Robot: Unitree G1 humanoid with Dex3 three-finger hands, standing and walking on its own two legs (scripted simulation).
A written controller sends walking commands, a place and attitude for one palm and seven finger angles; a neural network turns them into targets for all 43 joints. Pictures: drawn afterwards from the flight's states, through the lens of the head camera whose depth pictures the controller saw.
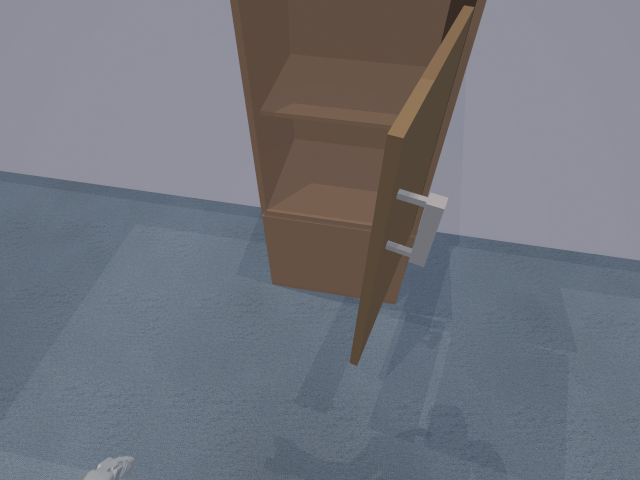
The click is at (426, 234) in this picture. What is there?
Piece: cupboard door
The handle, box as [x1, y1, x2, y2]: [385, 189, 447, 266]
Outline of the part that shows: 399,189 396,198 424,206 425,208 412,249 390,241 387,242 385,248 409,256 410,262 423,266 445,206 447,197 430,193 429,196 426,197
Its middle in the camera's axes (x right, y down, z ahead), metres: +0.13 -0.01 +0.55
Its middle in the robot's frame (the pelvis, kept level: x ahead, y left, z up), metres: +0.44 -0.10 +0.07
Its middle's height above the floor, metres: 0.84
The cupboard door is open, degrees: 76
